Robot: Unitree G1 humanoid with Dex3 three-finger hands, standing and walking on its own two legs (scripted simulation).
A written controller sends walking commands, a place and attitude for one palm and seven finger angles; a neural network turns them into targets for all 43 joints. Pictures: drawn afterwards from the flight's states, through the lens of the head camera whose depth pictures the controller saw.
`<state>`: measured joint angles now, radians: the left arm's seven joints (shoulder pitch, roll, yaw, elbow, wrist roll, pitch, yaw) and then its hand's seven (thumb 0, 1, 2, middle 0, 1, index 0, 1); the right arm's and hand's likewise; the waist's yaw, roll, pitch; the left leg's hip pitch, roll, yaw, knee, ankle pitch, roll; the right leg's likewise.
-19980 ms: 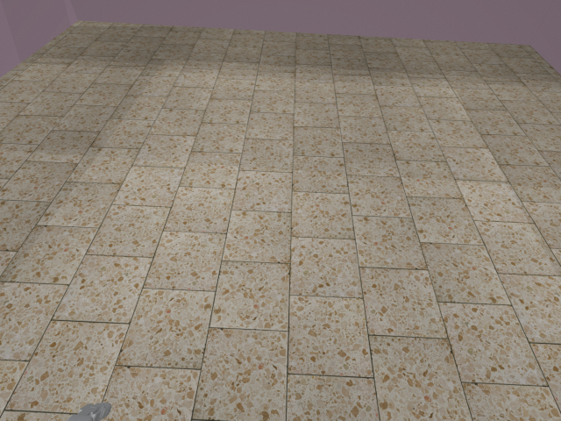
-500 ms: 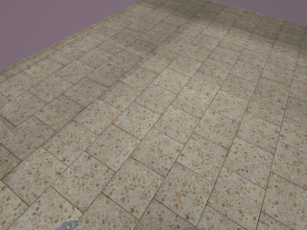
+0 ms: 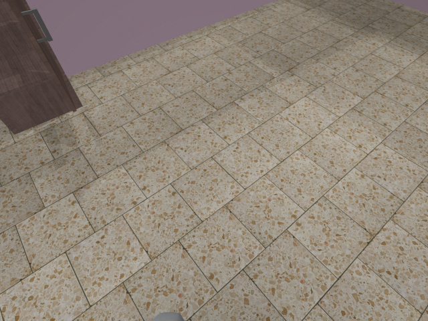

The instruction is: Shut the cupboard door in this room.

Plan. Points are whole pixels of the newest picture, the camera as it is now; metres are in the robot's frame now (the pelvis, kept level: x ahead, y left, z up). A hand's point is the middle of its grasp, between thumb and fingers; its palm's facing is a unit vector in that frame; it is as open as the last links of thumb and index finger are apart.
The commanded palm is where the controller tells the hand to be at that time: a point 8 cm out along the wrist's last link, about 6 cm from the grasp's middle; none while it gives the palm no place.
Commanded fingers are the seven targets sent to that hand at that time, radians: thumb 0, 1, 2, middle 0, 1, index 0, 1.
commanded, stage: turn or walk to find it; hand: left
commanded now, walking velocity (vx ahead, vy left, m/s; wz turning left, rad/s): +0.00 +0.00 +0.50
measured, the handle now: (37, 26) +1.16 +0.83 -0.05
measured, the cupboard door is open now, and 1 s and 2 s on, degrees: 84 84 84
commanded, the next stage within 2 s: stand and wait in 0.94 s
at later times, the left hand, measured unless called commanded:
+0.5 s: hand out of the picture +0.06 +0.25 -0.15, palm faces +0.21 -0.95 -0.23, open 7.4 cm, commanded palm none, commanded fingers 0.00 0.90 0.90 -0.20 -0.30 -0.20 -0.30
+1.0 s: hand out of the picture -0.06 +0.17 -0.16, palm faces +0.54 -0.81 -0.22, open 7.3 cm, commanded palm none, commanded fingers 0.00 0.90 0.90 -0.20 -0.30 -0.20 -0.30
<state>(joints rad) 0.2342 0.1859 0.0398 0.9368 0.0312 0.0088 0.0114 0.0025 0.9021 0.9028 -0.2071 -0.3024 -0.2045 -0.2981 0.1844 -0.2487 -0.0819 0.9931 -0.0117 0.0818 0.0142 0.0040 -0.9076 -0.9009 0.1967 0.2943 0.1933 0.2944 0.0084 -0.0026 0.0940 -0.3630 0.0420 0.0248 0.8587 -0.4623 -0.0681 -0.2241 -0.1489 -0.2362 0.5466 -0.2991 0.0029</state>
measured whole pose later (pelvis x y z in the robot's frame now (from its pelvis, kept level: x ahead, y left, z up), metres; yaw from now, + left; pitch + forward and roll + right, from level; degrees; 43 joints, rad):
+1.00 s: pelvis +0.09 +0.05 +0.00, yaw +29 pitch +0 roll +1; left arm 0.43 0.16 0.03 1.07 0.04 -0.06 0.01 0.00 0.91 0.90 -0.20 -0.30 -0.20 -0.30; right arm 0.15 -0.22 -0.07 1.01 -0.03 0.04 0.04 0.00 -0.91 -0.90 0.19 0.29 0.19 0.29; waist 0.05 0.01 0.07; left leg -0.51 0.09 0.07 0.81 -0.27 -0.02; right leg 0.00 -0.12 -0.29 0.38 -0.37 0.05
